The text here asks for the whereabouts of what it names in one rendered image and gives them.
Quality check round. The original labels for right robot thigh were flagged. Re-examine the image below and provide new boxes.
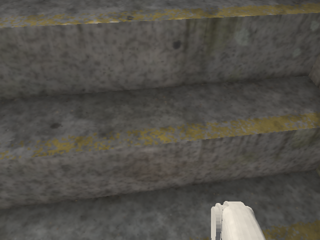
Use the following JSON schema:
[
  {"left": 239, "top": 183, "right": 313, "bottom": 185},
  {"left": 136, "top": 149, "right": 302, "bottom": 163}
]
[{"left": 211, "top": 201, "right": 266, "bottom": 240}]

